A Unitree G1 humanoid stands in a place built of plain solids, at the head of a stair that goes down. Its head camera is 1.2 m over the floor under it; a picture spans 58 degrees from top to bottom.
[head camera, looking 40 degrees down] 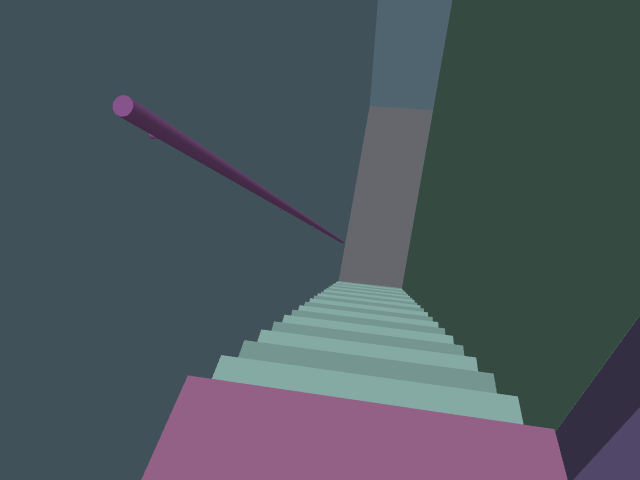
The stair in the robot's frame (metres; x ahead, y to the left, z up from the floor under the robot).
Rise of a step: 0.21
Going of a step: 0.23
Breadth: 1.09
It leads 9 degrees to the right of straight ahead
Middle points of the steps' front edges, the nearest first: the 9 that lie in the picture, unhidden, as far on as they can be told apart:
0.68 -0.13 0.00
0.91 -0.16 -0.21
1.13 -0.20 -0.41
1.35 -0.23 -0.62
1.58 -0.27 -0.82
1.80 -0.30 -1.03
2.02 -0.34 -1.23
2.24 -0.38 -1.44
2.47 -0.41 -1.64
